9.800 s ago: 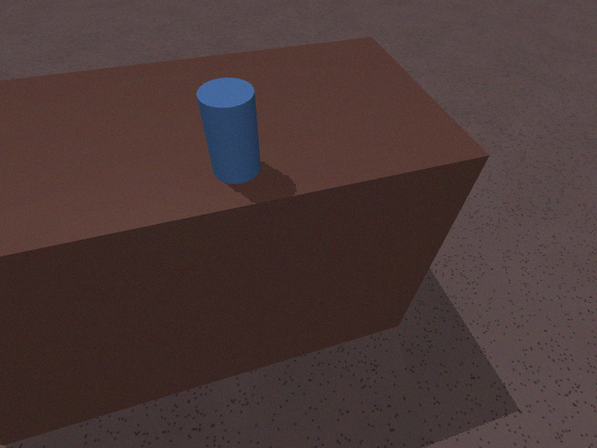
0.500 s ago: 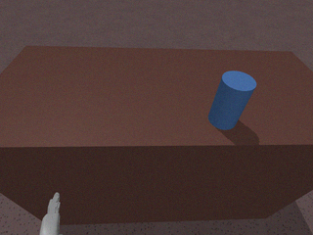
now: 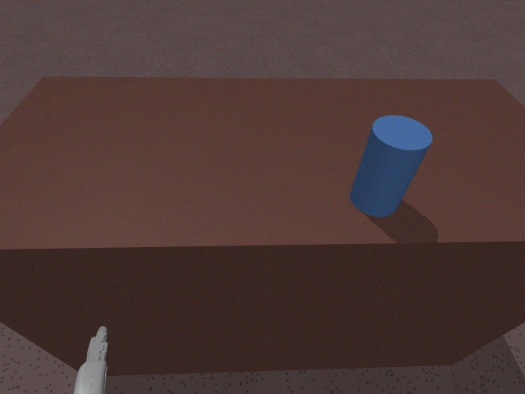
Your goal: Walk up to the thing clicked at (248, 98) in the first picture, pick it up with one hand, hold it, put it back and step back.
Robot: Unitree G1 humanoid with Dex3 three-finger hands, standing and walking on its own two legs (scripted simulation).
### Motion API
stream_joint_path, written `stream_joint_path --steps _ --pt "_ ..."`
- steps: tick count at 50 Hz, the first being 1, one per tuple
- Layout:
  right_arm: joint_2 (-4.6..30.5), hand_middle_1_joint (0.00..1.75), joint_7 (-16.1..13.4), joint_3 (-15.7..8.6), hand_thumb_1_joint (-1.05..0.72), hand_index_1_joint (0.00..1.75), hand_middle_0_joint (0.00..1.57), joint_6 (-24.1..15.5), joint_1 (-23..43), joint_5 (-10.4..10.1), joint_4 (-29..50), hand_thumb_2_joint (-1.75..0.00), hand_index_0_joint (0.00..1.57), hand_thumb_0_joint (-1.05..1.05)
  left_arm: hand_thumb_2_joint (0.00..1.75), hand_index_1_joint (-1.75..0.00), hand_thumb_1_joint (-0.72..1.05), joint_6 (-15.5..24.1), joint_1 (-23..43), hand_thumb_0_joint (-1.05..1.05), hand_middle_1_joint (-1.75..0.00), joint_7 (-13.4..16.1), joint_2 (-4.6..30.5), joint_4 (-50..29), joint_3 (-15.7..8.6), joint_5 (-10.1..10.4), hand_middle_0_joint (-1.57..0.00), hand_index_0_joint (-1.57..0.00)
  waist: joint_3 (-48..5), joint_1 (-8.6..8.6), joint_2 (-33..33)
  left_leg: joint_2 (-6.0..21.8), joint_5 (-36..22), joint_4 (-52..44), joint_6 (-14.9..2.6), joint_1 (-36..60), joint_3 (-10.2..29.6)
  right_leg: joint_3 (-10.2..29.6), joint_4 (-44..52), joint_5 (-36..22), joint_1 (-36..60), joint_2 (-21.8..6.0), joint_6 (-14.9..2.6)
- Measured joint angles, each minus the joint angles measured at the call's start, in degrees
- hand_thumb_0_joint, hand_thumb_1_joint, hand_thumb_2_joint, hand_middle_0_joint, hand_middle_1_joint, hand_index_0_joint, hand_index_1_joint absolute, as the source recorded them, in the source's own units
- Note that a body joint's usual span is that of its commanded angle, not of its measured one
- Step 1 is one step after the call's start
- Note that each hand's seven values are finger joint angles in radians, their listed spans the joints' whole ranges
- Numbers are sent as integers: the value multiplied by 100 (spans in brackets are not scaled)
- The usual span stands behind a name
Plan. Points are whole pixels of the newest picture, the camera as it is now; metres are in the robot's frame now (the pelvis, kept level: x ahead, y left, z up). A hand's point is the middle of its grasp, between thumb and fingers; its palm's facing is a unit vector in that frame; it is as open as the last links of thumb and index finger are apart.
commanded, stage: go down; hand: right
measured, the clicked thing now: (386, 168) +0.45 -0.21 +0.11
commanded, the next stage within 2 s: approach in 1.28 s
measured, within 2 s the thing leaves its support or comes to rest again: neither
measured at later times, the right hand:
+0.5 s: hand out of the picture +0.33 -0.40 +0.21, palm faces +0.21 +0.98 +0.01, open 17.7 cm
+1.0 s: hand out of the picture +0.33 -0.41 +0.21, palm faces +0.23 +0.97 +0.00, open 17.7 cm
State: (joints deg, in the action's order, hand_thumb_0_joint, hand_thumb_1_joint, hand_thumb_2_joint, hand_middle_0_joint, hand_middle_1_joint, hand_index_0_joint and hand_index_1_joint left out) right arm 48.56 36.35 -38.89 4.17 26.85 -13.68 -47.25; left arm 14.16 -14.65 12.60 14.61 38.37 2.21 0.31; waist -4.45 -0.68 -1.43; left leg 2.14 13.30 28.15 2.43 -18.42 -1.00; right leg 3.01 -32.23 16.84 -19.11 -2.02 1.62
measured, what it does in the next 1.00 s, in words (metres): stands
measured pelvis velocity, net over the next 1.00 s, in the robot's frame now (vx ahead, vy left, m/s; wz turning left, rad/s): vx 0.00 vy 0.00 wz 0.00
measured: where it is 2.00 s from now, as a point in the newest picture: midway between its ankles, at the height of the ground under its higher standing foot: outside the picture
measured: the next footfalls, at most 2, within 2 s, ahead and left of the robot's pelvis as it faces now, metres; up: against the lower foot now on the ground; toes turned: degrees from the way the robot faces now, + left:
none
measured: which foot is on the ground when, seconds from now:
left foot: down 0.00-1.00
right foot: down 0.00-1.00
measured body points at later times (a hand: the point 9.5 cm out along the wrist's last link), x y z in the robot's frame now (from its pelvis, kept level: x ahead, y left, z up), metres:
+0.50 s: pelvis +0.00 +0.00 +0.00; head +0.02 -0.01 +0.45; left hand +0.15 +0.26 -0.07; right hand +0.32 -0.45 +0.21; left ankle +0.01 +0.15 -0.73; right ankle +0.00 -0.14 -0.73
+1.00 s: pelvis +0.00 +0.00 +0.00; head +0.02 -0.01 +0.44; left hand +0.14 +0.26 -0.07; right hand +0.32 -0.46 +0.21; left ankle +0.01 +0.15 -0.73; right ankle +0.00 -0.14 -0.73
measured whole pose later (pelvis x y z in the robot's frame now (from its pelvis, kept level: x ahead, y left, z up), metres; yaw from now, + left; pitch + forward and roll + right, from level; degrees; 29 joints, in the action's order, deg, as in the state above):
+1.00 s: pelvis +0.00 +0.00 +0.00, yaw +0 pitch +6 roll +2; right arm 54.4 37.9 -39.2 5.9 33.2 -12.1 -55.5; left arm 13.6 -15.9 13.3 15.3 35.0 4.4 0.4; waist -4.4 -2.0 -0.6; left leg 1.5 14.1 30.8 2.2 -22.8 -1.1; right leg 3.3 -35.4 17.9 -23.7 -2.6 1.9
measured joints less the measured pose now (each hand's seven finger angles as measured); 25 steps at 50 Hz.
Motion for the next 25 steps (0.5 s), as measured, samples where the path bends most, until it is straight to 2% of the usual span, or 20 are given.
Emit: stream_joint_path --steps 7,20,25 --pt "56 5 2 -136 60 5 2 -43 213 55 -106 -6 5 -1 6 -5 -55 -13 -6 -1 -5 52 16 -112 120 9 -5 -6 98 17 86 -3 5 76 2 -136 -4 10 -86 9 -143 0 -1" --pt "257 5 90 66 60 5 3 310 406 75 -382 -5 5 -1 6 -5 -55 32 -19 -1 -5 88 82 -206 74 10 -5 -5 -80 -75 27 -28 40 68 1 -141 -16 21 -155 85 -185 -26 0" --pt "305 5 81 -50 60 5 3 253 461 92 -493 -6 5 -1 6 -5 -55 8 -30 -1 -5 77 67 -218 108 5 -5 -5 9 -96 32 -37 49 126 -2 -233 -2 11 -192 88 -260 -33 3"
